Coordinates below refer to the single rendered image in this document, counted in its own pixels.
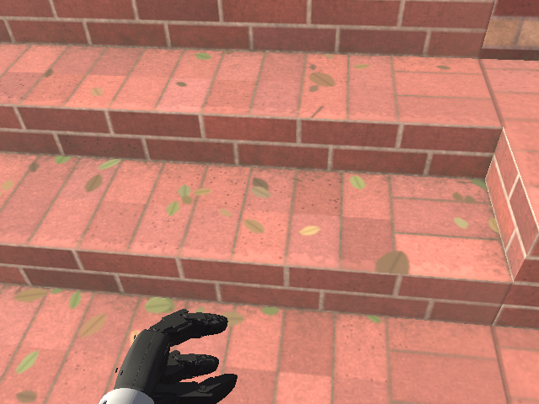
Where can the left robot hand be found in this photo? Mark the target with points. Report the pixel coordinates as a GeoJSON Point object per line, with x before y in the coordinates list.
{"type": "Point", "coordinates": [149, 367]}

